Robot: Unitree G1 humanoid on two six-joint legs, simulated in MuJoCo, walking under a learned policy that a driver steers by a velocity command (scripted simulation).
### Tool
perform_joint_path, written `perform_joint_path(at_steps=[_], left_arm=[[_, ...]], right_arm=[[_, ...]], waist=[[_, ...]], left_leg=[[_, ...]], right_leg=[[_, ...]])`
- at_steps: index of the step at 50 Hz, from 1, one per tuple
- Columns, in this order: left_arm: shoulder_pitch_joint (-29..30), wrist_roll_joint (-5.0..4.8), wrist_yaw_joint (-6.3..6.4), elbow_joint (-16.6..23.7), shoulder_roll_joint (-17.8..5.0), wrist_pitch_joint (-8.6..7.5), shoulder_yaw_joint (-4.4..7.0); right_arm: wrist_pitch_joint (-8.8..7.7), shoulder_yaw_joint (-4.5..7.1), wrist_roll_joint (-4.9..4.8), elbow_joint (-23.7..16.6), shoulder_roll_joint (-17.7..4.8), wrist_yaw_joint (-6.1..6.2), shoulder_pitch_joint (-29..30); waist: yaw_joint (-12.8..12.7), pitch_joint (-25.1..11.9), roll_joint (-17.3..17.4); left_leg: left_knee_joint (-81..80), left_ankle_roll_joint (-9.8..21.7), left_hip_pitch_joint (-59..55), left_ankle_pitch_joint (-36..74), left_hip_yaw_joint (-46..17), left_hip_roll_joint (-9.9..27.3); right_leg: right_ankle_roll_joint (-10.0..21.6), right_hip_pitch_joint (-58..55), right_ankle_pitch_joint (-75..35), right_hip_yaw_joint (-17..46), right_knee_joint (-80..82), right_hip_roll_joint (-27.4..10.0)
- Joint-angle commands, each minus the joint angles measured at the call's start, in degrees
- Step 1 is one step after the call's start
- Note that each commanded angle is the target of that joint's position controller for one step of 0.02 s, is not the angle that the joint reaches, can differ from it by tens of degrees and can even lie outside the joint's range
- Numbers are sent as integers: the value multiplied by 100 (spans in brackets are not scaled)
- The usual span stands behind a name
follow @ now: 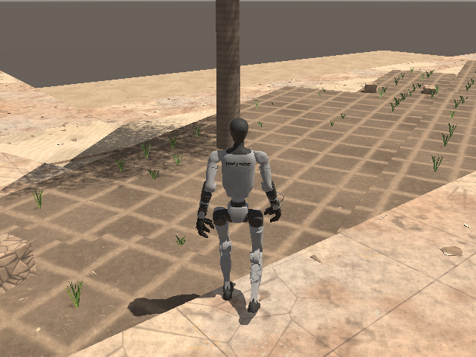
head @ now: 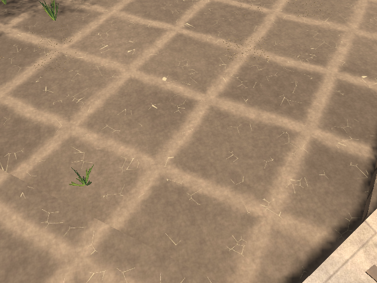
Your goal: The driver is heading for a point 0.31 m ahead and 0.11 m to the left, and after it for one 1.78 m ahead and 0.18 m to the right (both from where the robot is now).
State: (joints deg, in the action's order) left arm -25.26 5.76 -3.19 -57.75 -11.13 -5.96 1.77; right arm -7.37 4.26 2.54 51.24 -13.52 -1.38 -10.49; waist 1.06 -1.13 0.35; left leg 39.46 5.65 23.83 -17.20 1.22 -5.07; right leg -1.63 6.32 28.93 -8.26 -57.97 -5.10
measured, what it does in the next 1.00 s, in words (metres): goes down: right foot, then left foot 0.13 m lower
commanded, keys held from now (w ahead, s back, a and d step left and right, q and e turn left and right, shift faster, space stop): w+q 0.18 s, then q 0.22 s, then e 0.60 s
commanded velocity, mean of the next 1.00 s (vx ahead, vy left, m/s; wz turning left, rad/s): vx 0.21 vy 0.00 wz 0.13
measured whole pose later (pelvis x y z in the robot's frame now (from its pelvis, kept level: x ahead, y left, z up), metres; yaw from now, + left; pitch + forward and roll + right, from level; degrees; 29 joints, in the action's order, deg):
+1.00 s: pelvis +0.32 +0.06 -0.10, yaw +4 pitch +4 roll -1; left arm -12.5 3.6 -0.5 -46.8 -10.9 -3.7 1.1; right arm -4.3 3.7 3.4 44.1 -13.1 0.7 -14.6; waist 1.7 -1.7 1.5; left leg 19.9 5.7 13.2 -11.0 15.5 3.6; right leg -4.3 41.4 2.0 -0.9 -66.9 -6.2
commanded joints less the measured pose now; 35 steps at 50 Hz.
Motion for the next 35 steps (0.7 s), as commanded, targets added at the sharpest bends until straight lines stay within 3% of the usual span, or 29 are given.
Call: perform_joint_path(at_steps=[1, 2, 4, 5, 8, 10, 11, 13, 14, 15, 16, 17, 18, 19, 20, 21, 22, 24, 25, 26, 27, 28, 29, 30, 31, 32, 33, 34, 35], left_arm=[[1817, -279, -121, 1203, -434, -197, -20], [1539, -110, 48, 1215, -598, -172, 22], [974, 28, 256, 1069, -123, 19, -97], [965, -18, 277, 1126, -189, 106, -96], [1524, -101, 224, 1581, -193, 177, -229], [1881, -173, 169, 1758, -178, 231, -285], [1780, -155, 166, 1766, -275, 191, -279], [746, -125, 288, 1641, -716, 41, -70], [649, -225, 348, 1543, -775, 22, -58], [-657, -245, 482, 1189, -994, 26, 75], [-1803, -389, 551, 1025, -1291, -78, 133], [-920, -225, 387, 1268, -1296, -107, 79], [-125, -104, 404, 1390, -932, -193, 81], [421, -278, 447, 1471, -471, -235, -75], [1096, -355, 533, 1609, 332, -247, -310], [1213, -426, 676, 1569, 531, -257, -405], [1276, -382, 784, 1574, 424, -292, -361], [1426, -241, 760, 1705, -308, -373, -170], [1222, -187, 673, 1614, -596, -372, -96], [931, -153, 560, 1453, -686, -387, -63], [703, -200, 462, 1330, -637, -393, -118], [262, -715, 578, 1018, -766, -60, 116], [88, -650, 637, 1044, -784, 169, 135], [249, -180, 302, 1057, -509, -85, -248], [177, -290, 149, 877, -497, -97, -235], [-1053, -396, -44, 709, 141, -108, -369], [-1262, -608, -78, 674, -230, -77, -315], [-871, -659, 15, 824, -426, -74, -222], [-591, -579, 111, 975, -476, -79, -156]], right_arm=[[-205, 343, -15, 869, -953, 120, -2802], [-197, 121, -67, 737, -400, 27, -1909], [-176, -182, -14, 387, 180, -119, -730], [-181, -233, 1, 293, 237, -137, -613], [-250, -135, 67, 201, -416, -148, -652], [-190, -46, 71, 287, -723, -243, -1197], [-195, -54, 177, 260, -675, -258, -1293], [-235, -38, 138, -152, -755, -197, -925], [-294, -74, 279, -93, -518, -135, -889], [-291, -3, 71, -464, -700, -125, -86], [-327, -145, 143, -616, 22, -202, -585], [-229, -299, 138, -713, 683, -240, -1192], [-87, -221, 167, -841, 166, -156, -617], [78, -186, 346, -953, 120, 94, -256], [242, -180, 460, -861, 68, 277, -452], [320, -193, 724, -707, 216, 298, -709], [320, -203, 759, -587, 145, 231, -841], [319, -284, 442, -474, 161, 14, -742], [341, -270, 266, -403, 129, -78, -590], [390, -269, 136, -443, 38, -130, -434], [486, -264, 163, -607, -112, -107, -186], [698, -142, -633, -598, -176, -122, -75], [765, -148, -616, -392, -299, -137, -359], [581, -40, 226, -442, -864, 29, -633], [500, 208, 185, -487, -1100, 156, -1086], [427, 291, 39, -718, -1509, 140, -1304], [383, 142, 418, -824, -1067, -78, -1139], [350, 123, 562, -897, -1024, -135, -919], [295, 35, 409, -856, -950, -224, -620]], waist=[[1334, 382, 107], [696, 165, -111], [-213, 593, 49], [-271, 537, 49], [-273, 332, -60], [-38, 335, 384], [-87, 265, 298], [-649, -35, 112], [-567, 32, -48], [-1330, -60, -259], [-1512, -1521, -1138], [-896, -1681, -1511], [-881, -469, -197], [-588, -285, -158], [-198, -276, -308], [15, -138, -777], [72, -105, -767], [-6, 163, -12], [-96, 372, 23], [-131, 491, 0], [-118, 666, -75], [55, 336, -66], [-21, 232, -100], [167, 848, 369], [528, 443, 232], [207, -1459, 1692], [311, -2034, 854], [302, -1609, 513], [-33, -1113, 493]], left_leg=[[-1677, 1572, -4160, 1491, -3576, 1955], [-1798, 1560, -2893, 1402, -3169, 1825], [-2123, 1438, -169, 1352, -2498, 1433], [-2255, 1409, 376, 1168, -2315, 1214], [-2301, 1008, 1478, 1108, -1624, 453], [-2036, 995, 1495, 1329, -1695, 424], [-1569, 966, 1291, 1814, -1927, 596], [-511, 759, 1337, 2972, -1897, 391], [348, 342, 655, 2522, -2024, 329], [1638, 161, 637, 2821, -2042, 149], [3602, -63, 1314, 2037, -1682, -348], [4634, -207, 3280, -1995, -1136, -786], [4632, -118, 4071, -1692, -1299, -23], [4136, -226, 3724, -1042, -1196, 512], [2983, -341, 2754, -312, -1169, 1110], [2486, -513, 1714, 803, -678, 1016], [2136, -630, 939, 1926, -568, 1098], [461, -676, -498, 3945, -59, 884], [44, -800, -1145, 4239, 202, 708], [-187, -870, -1366, 4310, 76, 722], [-673, -832, -1129, 3880, -175, 877], [-1421, -694, -1347, 4089, 7, 565], [-2168, -573, -1730, 4391, 113, 602], [-2452, -194, -1919, 4360, -368, 1198], [-2554, 203, -2948, 4403, -164, 1205], [-1026, 1723, -5139, 8217, -1062, 2589], [-625, 2015, -5615, 8827, -1334, 3370], [-663, 1693, -4832, 8539, -1195, 3305], [-898, 1276, -3720, 7699, -887, 2989]], right_leg=[[80, 5601, 144, 1527, -2818, 221], [237, 4647, -385, 1587, -2269, 10], [356, 3096, -926, 1473, -1596, -244], [306, 2925, -1186, 1320, -1413, -205], [76, 1621, -2285, 641, 679, 62], [29, 1155, -2506, 351, 1013, 357], [53, 1104, -3193, 604, 808, 306], [32, 146, -2572, 285, 744, 738], [-29, 365, -3303, 1316, 1505, 334], [81, -290, -3042, 998, 2415, 551], [1443, -2426, -4392, 1987, 2391, -608], [2871, -2917, -4777, 4704, 2981, -2344], [2694, -1719, -3584, 4854, 3221, -2621], [2144, -545, -2572, 4320, 3159, -2306], [1632, 442, -2433, 3277, 3407, -1869], [1327, 1252, -2561, 2252, 3210, -1033], [893, 2121, -1935, 1739, 2941, -623], [596, 3748, -365, 722, 2363, 32], [628, 4267, 231, 646, 2401, 104], [732, 4347, 642, 1051, 2386, -133], [861, 3990, 744, 1701, 2395, -499], [921, 2922, -71, 1489, 1759, -190], [852, 2541, -392, 1286, 987, 39], [689, 3054, 390, 2635, 916, -900], [479, 3278, 355, 2341, 49, -635], [-209, 3923, 1566, 1063, -2721, 365], [-378, 4914, 1718, 1459, -4145, 399], [-394, 5211, 1194, 1735, -4545, 439], [-418, 5137, 792, 1655, -4518, 380]])
Keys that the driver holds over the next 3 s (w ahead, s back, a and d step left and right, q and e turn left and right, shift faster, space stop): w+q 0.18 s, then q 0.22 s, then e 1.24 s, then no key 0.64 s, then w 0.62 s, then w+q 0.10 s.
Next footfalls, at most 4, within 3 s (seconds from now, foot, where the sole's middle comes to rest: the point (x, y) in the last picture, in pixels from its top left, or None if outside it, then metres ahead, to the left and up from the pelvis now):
0.30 right None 0.31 -0.13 -0.75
0.62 left None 0.36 0.16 -0.88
0.94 right None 0.40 -0.10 -0.79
1.40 right None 0.45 -0.13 -0.88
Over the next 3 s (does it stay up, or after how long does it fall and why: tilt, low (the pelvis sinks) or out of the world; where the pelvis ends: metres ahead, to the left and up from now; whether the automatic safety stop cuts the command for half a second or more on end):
stays up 0.70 -0.12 -0.17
